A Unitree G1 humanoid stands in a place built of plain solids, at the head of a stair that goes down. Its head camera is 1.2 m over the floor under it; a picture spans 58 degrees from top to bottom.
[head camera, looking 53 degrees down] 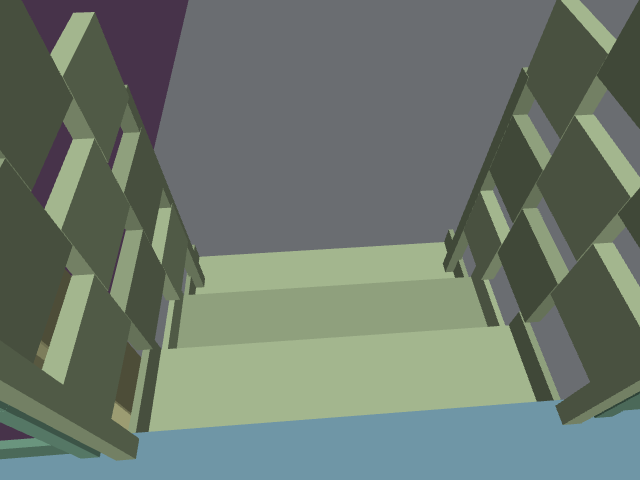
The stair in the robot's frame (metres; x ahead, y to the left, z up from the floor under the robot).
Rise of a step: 0.16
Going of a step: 0.30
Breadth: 1.22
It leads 4 degrees to the left of straight ahead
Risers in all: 4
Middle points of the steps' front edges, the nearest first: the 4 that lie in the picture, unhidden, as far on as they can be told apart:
0.32 -0.08 0.00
0.62 -0.06 -0.16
0.92 -0.04 -0.32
1.22 -0.02 -0.49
